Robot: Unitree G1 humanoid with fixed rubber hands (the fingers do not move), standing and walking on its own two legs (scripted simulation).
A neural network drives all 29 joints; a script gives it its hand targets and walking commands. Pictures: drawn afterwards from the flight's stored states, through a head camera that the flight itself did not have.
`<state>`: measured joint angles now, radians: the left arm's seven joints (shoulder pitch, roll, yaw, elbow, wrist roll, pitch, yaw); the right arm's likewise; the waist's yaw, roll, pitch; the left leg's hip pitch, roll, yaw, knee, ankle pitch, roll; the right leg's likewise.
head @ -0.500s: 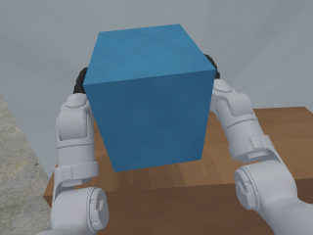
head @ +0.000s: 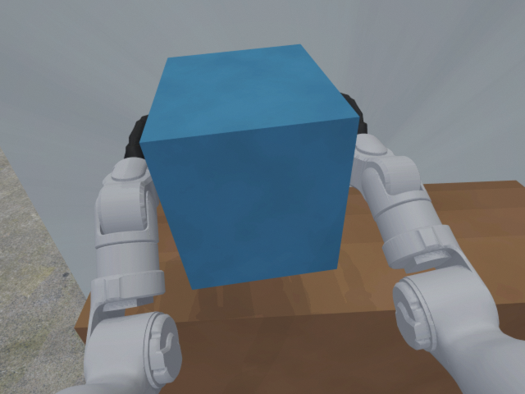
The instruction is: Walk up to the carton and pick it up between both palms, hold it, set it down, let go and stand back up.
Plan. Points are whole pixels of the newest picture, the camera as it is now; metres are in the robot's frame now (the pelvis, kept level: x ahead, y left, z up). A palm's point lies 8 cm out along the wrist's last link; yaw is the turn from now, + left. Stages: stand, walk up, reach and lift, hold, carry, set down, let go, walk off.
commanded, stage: hold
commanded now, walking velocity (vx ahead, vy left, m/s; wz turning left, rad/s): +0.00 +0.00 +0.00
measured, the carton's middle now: (249, 159) +0.39 +0.01 +0.23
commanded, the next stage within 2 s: none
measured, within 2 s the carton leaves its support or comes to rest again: neither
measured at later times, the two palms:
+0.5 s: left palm (139, 167) +0.36 +0.16 +0.25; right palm (352, 141) +0.37 -0.14 +0.27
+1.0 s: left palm (138, 166) +0.36 +0.16 +0.25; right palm (352, 142) +0.36 -0.14 +0.27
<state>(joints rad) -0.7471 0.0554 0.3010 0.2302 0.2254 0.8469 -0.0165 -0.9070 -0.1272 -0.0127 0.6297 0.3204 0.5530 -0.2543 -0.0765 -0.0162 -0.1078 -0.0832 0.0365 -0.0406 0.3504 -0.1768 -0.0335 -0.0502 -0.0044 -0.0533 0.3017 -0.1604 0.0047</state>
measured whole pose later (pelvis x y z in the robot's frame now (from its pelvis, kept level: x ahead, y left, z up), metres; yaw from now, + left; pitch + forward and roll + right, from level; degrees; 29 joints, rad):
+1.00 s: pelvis +0.00 +0.00 +0.00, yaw +0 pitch -5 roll -1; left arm -0.73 0.06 0.29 0.19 0.22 0.85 -0.01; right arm -0.89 -0.13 0.00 0.58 0.32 0.56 -0.26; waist -0.08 -0.02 -0.11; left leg -0.08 0.04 -0.05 0.36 -0.18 -0.03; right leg -0.04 0.00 -0.06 0.29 -0.16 0.01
